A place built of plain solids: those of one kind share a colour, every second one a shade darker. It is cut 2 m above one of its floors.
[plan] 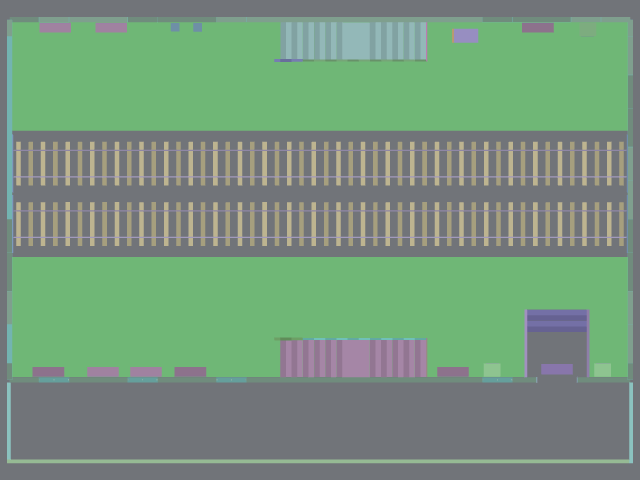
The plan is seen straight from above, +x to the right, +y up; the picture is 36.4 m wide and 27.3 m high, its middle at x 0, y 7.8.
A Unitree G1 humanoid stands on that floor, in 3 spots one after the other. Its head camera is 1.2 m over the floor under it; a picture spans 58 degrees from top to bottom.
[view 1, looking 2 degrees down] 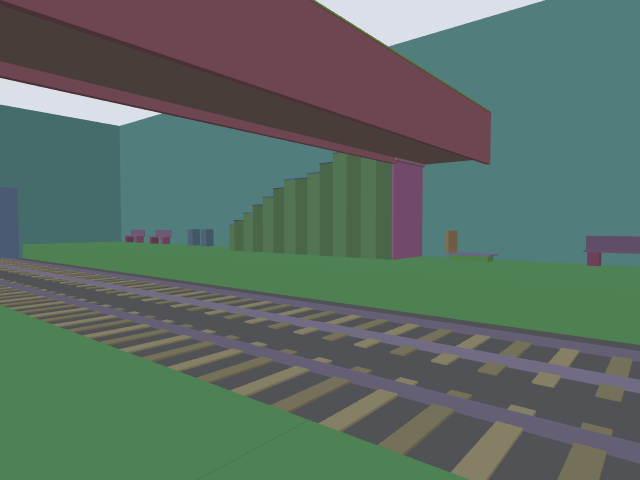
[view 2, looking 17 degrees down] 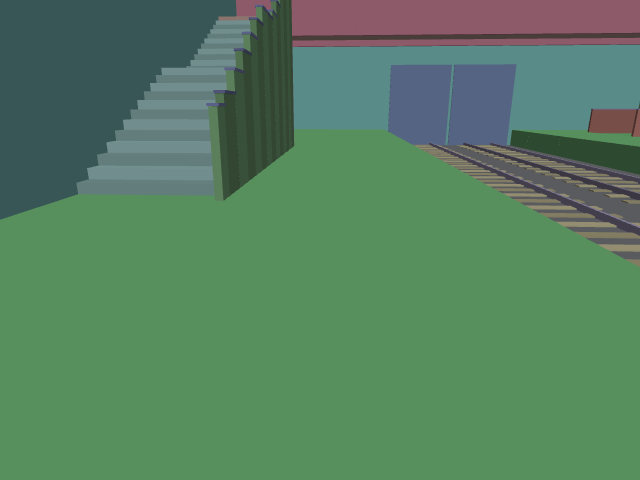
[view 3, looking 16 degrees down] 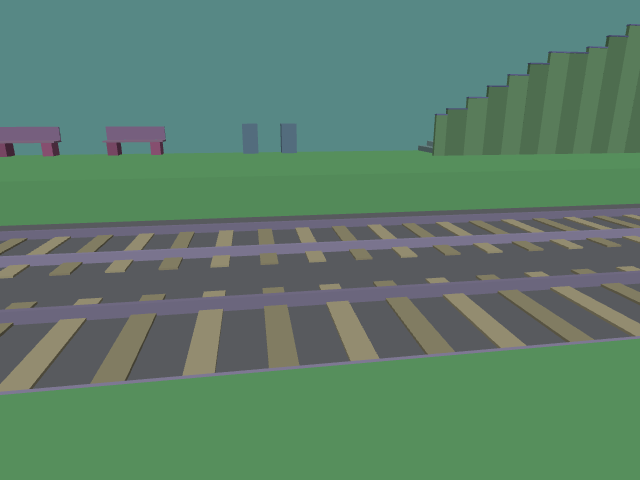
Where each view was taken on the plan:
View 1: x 13.48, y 4.84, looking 129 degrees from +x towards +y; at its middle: stairparbs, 16.88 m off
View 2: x -8.25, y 16.36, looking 3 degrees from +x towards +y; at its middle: quay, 4.10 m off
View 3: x -8.25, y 4.96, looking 81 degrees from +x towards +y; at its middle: ground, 7.47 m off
